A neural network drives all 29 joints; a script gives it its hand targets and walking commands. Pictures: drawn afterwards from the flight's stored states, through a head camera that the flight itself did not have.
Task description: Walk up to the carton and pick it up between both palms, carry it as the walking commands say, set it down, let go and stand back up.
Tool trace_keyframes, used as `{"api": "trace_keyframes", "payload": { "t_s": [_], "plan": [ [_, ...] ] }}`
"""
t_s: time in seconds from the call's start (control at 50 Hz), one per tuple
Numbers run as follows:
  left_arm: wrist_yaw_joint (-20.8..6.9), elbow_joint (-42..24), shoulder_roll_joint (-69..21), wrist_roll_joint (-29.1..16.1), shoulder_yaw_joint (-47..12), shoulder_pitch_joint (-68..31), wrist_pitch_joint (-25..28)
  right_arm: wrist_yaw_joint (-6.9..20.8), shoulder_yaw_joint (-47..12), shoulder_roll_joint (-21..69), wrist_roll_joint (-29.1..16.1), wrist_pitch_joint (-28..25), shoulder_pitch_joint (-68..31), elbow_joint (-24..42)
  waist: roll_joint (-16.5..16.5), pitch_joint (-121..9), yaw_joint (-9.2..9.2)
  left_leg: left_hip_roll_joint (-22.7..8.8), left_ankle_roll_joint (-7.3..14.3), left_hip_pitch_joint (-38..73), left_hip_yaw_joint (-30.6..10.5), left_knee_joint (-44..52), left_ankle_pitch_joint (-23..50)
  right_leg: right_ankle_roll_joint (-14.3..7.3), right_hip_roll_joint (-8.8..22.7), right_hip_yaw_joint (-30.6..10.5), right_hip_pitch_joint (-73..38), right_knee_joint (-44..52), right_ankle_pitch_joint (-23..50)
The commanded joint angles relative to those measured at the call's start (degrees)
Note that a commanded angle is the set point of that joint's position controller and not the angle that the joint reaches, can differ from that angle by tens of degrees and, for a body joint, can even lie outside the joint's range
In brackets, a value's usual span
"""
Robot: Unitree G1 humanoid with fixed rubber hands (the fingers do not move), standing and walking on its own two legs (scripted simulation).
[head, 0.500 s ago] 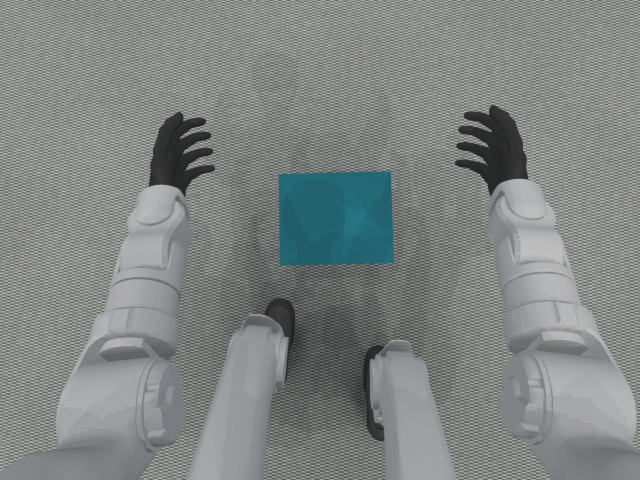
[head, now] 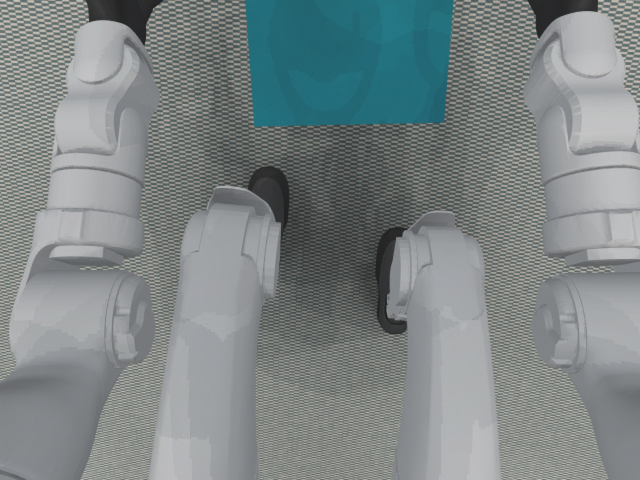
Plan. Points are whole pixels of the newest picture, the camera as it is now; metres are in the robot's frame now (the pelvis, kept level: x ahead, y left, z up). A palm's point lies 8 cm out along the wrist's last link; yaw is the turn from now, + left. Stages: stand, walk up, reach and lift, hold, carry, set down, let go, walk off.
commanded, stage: reach and lift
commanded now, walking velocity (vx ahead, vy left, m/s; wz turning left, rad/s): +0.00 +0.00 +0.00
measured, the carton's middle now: (344, 53) +0.49 +0.03 -0.36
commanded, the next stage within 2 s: none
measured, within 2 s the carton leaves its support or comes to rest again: leaves its support in 1.96 s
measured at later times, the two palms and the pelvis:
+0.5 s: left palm (154, 36) +0.48 +0.25 -0.30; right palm (497, 35) +0.52 -0.14 -0.30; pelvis -0.02 +0.00 -0.10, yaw -1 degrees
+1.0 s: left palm (163, 14) +0.50 +0.24 -0.30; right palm (487, 32) +0.52 -0.13 -0.31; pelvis -0.01 +0.00 -0.11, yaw -2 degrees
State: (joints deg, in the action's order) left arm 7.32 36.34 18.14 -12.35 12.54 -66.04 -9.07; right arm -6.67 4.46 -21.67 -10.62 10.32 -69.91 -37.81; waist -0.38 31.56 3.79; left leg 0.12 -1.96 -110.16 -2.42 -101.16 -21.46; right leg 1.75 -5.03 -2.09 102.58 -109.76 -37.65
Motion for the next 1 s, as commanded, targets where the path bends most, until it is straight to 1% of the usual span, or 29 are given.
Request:
{"api": "trace_keyframes", "payload": {
  "t_s": [0.0,0.02,0.04,0.06,0.08,0.1,0.12,0.14,0.2,0.28,0.3,0.32,0.34,0.38,0.44,0.5,0.54,0.56,0.62,0.64,0.7,0.74,0.78,0.8,0.82,0.86,0.92,0.96,0.98],
  "plan": [
    [2.21,-12.63,9.83,-2.32,0.18,-14.75,1.58,-1.74,0.97,-9.2,-2.22,-1.39,-19.64,12.23,-1.55,-132.04,1.85,1.5,0.21,61.2,6.48,-2.59,25.67,0.33,0.31,5.81,-23.77,9.56,21.79],
    [2.5,-16.36,10.75,-2.04,0.55,-16.19,1.95,-1.96,2.13,-10.39,-1.82,-1.75,-19.64,14.43,0.03,-132.72,1.28,1.62,0.25,64.47,5.88,-4.0,29.7,0.79,0.0,6.1,-21.3,8.42,24.08],
    [2.56,-12.22,10.57,-2.11,0.06,-16.07,1.95,-2.08,2.27,-10.55,-1.61,-2.05,-18.52,9.85,1.51,-126.55,0.43,1.09,0.16,63.74,5.16,-4.88,28.11,0.61,0.2,6.45,-15.29,7.74,21.22],
    [2.7,-11.33,9.87,-2.13,-0.59,-16.69,2.02,-2.01,2.3,-10.52,-1.6,-2.28,-18.71,8.67,3.24,-122.98,0.36,1.07,0.07,63.94,4.79,-5.21,26.55,0.32,0.24,6.69,-11.32,7.24,18.53],
    [2.8,-10.63,9.05,-2.73,-1.41,-17.69,2.13,-1.93,2.53,-10.45,-1.16,-2.57,-19.1,6.89,3.12,-119.91,-0.57,1.1,0.15,62.58,4.36,-5.83,24.36,-0.07,0.62,7.07,-9.89,6.32,16.42],
    [2.85,-8.8,9.07,-2.72,-1.23,-17.58,2.4,-1.84,2.35,-10.34,-1.08,-2.99,-19.5,5.33,2.17,-116.88,-0.79,0.98,0.22,60.25,4.24,-6.47,21.72,-0.12,0.84,7.02,-8.68,5.95,14.24],
    [2.85,-5.3,8.76,-2.75,-1.55,-18.04,2.7,-1.65,1.8,-9.68,-1.18,-3.24,-19.83,1.96,1.49,-112.12,-0.53,0.77,0.28,56.43,4.39,-6.86,18.72,-0.25,1.02,6.65,-6.88,5.62,12.13],
    [2.76,-3.95,8.42,-3.04,-1.92,-18.82,3.23,-1.51,1.87,-9.73,-0.98,-3.83,-21.12,1.04,0.75,-109.97,-0.83,0.71,0.26,53.86,4.44,-7.11,16.71,-0.31,1.17,6.6,-6.64,5.23,10.79],
    [1.97,4.48,7.25,-4.02,-3.3,-20.7,4.69,-0.74,-0.02,-8.64,-1.8,-5.2,-24.14,-5.03,-0.19,-100.7,-0.57,0.12,0.13,45.99,4.91,-8.36,11.35,-0.21,1.71,5.96,-4.14,4.26,7.25],
    [0.98,12.45,6.32,-5.0,-4.95,-23.3,6.78,0.19,-2.01,-7.6,-2.7,-6.91,-26.77,-11.7,-0.23,-94.95,-0.53,-0.36,-0.25,41.04,4.98,-10.0,9.98,0.06,1.98,5.48,-1.75,2.3,6.59],
    [0.7,14.25,6.19,-5.34,-5.31,-23.89,7.28,0.41,-2.19,-7.88,-2.62,-7.4,-27.2,-13.02,-0.25,-93.11,-0.92,-0.58,-0.35,39.25,4.82,-10.65,9.86,0.12,2.2,5.18,-0.78,1.7,6.72],
    [0.5,14.81,6.63,-5.49,-5.39,-24.48,7.87,0.45,-2.39,-8.0,-2.75,-7.78,-27.62,-13.0,-0.35,-93.42,-0.9,-0.73,-0.29,39.22,4.55,-11.13,10.57,0.3,2.35,5.01,-0.89,1.24,7.37],
    [0.33,17.43,6.77,-5.62,-5.35,-24.46,8.35,0.58,-2.85,-7.87,-2.93,-8.14,-27.69,-14.94,-0.33,-91.13,-0.58,-0.82,-0.29,37.54,4.52,-11.78,10.49,0.4,2.5,4.63,0.7,0.78,7.28],
    [-0.26,19.19,6.37,-6.43,-6.28,-25.81,9.33,0.82,-3.92,-7.32,-3.42,-8.84,-28.92,-15.16,-0.47,-89.88,-0.55,-1.02,-0.19,35.77,4.07,-12.63,11.3,0.59,2.66,4.1,1.22,-0.02,8.1],
    [-1.03,20.8,6.39,-7.37,-7.27,-27.09,10.43,0.82,-4.53,-7.16,-3.33,-9.64,-29.64,-15.35,-0.95,-89.62,-1.45,-1.4,0.06,33.65,3.45,-14.3,12.55,0.81,3.05,3.54,1.02,-1.64,10.09],
    [-1.25,21.01,6.37,-8.96,-7.58,-28.23,11.71,0.51,-5.26,-7.2,-3.23,-10.48,-30.53,-14.75,-1.35,-89.42,-0.25,-1.35,-0.09,30.89,3.81,-15.33,14.31,0.74,3.29,2.93,-0.21,-2.72,11.54],
    [-1.73,21.6,5.97,-11.06,-8.46,-28.45,12.23,0.19,-6.03,-6.03,-2.77,-10.75,-30.88,-13.24,-4.24,-88.87,-1.52,-1.4,0.38,28.02,3.13,-15.94,15.17,0.88,3.49,2.92,-2.04,-3.31,13.65],
    [-1.99,21.42,5.35,-11.96,-9.2,-28.17,12.38,0.12,-6.62,-4.76,-3.21,-10.95,-30.71,-12.43,-4.71,-89.92,-1.85,-1.36,0.49,27.74,2.96,-16.23,16.23,0.9,3.52,2.95,-3.36,-3.58,15.34],
    [-2.28,22.69,4.38,-13.26,-10.48,-27.28,12.38,0.24,-9.12,-2.07,-4.4,-10.85,-30.03,-13.55,-5.12,-89.74,-0.48,-1.21,0.63,27.78,2.95,-16.3,16.78,0.84,3.15,3.11,-2.88,-4.03,16.02],
    [-2.22,23.36,5.06,-13.12,-10.02,-26.61,12.38,0.3,-9.72,-1.82,-4.79,-10.73,-30.07,-13.5,-5.75,-89.61,0.17,-1.23,0.86,27.43,2.94,-16.29,16.6,0.93,3.12,3.09,-3.45,-4.29,15.93],
    [-2.07,25.1,5.35,-11.96,-8.86,-25.18,12.43,0.2,-9.67,-1.53,-4.91,-10.65,-29.24,-14.02,-5.45,-88.09,1.65,-1.18,0.78,25.72,3.4,-16.18,16.5,0.93,2.81,2.59,-3.47,-4.2,16.11],
    [-2.04,26.44,5.23,-10.95,-8.41,-24.35,12.49,0.13,-9.33,-1.34,-4.77,-10.74,-28.91,-14.5,-4.71,-87.36,1.95,-1.19,0.7,25.03,3.58,-16.05,16.49,0.99,2.62,2.61,-3.1,-4.18,16.32],
    [-2.09,26.84,4.47,-10.4,-8.23,-23.91,12.63,-0.02,-8.91,-1.35,-4.32,-10.94,-28.93,-14.02,-4.43,-87.27,1.61,-1.17,0.6,24.0,3.76,-16.22,16.42,0.91,2.44,2.36,-2.87,-4.01,16.63],
    [-2.03,27.18,4.02,-10.21,-8.25,-24.03,12.7,-0.02,-9.15,-0.69,-4.37,-10.92,-28.62,-14.69,-4.2,-86.9,2.01,-1.05,0.57,23.75,3.94,-16.09,16.47,0.86,2.37,2.29,-2.91,-3.95,16.76],
    [-2.02,27.52,4.02,-10.08,-8.31,-24.19,12.71,-0.01,-8.82,-0.75,-4.05,-10.92,-28.47,-14.93,-4.33,-86.2,1.45,-1.09,0.59,23.33,3.85,-16.05,16.16,0.89,2.24,2.37,-2.4,-3.9,16.67],
    [-1.95,28.25,3.55,-9.82,-8.26,-23.89,12.82,-0.15,-8.7,-0.59,-3.55,-10.97,-28.12,-15.68,-4.4,-85.85,1.28,-0.95,0.46,22.74,3.94,-15.91,15.95,0.84,2.23,2.19,-2.51,-3.66,16.64],
    [-1.84,28.52,3.0,-9.52,-8.18,-23.88,13.2,-0.14,-8.68,0.16,-3.09,-11.03,-27.47,-16.66,-4.25,-84.16,1.41,-0.68,0.46,21.73,3.86,-15.66,16.07,0.78,2.2,1.94,-1.0,-3.24,16.51],
    [-1.83,28.39,2.33,-9.75,-8.52,-24.14,13.53,-0.16,-8.51,0.95,-2.39,-11.32,-27.2,-16.43,-4.87,-83.41,0.55,-0.46,0.57,20.95,3.4,-15.51,16.32,0.76,2.13,2.19,-0.28,-3.05,16.91],
    [-1.85,28.46,1.41,-10.03,-9.03,-24.24,13.65,-0.1,-9.05,1.66,-2.47,-11.5,-27.86,-15.55,-4.85,-82.77,0.77,-0.36,0.68,20.34,3.36,-15.38,16.31,0.74,2.12,2.2,0.09,-2.98,16.78]
  ]
}}
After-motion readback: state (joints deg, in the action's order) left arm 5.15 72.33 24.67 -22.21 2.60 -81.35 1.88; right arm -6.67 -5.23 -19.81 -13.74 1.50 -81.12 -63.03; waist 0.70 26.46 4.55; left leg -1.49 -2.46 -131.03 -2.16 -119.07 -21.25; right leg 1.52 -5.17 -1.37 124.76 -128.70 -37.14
